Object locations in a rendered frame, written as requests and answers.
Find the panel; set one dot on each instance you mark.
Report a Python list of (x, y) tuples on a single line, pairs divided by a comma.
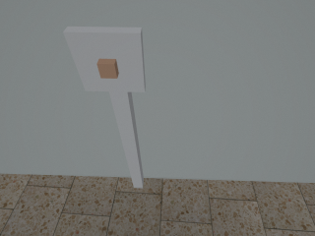
[(125, 44)]

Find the button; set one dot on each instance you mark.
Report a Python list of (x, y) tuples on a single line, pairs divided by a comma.
[(107, 68)]

